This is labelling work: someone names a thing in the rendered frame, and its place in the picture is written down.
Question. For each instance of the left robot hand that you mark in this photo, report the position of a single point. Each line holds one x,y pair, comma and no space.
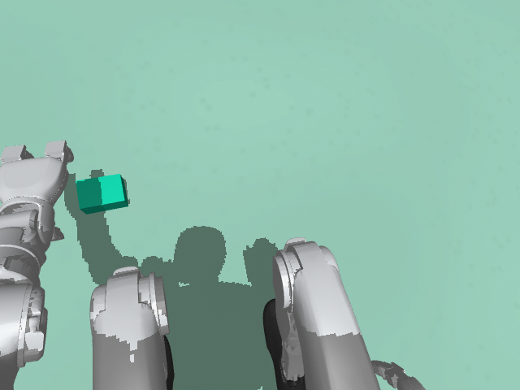
22,175

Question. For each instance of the small box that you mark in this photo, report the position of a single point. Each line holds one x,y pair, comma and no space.
101,194

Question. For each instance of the right robot foot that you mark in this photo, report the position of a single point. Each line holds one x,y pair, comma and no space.
274,345

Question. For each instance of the right robot hand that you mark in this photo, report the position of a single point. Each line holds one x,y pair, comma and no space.
395,375

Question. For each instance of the left robot arm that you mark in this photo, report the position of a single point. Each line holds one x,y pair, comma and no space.
26,230

